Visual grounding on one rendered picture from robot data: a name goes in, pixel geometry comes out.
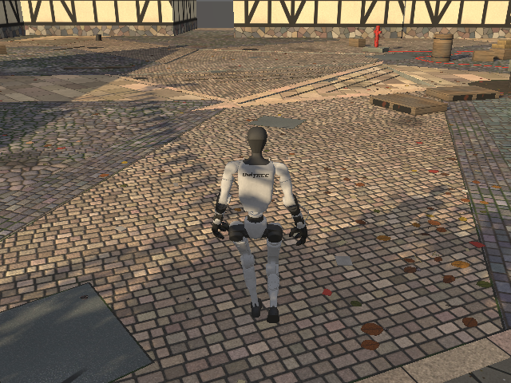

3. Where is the right robot forearm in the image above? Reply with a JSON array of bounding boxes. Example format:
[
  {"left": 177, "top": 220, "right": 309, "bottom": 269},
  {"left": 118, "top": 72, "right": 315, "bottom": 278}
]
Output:
[{"left": 288, "top": 194, "right": 306, "bottom": 229}]

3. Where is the right robot hand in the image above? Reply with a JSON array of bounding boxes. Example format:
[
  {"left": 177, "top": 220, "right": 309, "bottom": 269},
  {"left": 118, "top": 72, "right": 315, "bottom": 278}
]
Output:
[{"left": 289, "top": 225, "right": 307, "bottom": 246}]

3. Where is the left robot upper arm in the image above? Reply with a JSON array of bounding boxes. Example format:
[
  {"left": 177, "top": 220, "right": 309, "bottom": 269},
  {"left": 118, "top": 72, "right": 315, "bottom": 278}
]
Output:
[{"left": 218, "top": 160, "right": 240, "bottom": 205}]

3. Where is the left robot hand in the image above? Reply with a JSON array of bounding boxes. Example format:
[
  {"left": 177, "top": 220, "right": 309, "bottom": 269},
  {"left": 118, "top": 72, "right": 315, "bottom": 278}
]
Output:
[{"left": 212, "top": 222, "right": 229, "bottom": 239}]

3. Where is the left robot forearm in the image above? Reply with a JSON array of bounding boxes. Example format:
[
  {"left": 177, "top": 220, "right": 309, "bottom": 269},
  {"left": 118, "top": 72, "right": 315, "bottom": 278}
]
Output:
[{"left": 213, "top": 193, "right": 227, "bottom": 225}]

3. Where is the robot left shin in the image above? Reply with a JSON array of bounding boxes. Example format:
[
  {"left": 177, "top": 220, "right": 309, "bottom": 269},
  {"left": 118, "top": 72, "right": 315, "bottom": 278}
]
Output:
[{"left": 240, "top": 255, "right": 259, "bottom": 307}]

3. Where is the right robot upper arm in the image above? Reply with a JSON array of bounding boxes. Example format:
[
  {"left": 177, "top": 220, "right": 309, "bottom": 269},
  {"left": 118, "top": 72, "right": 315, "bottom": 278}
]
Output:
[{"left": 273, "top": 162, "right": 295, "bottom": 207}]

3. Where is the robot right thigh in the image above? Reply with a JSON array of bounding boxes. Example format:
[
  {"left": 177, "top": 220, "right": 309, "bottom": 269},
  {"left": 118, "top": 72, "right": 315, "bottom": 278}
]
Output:
[{"left": 266, "top": 223, "right": 283, "bottom": 274}]

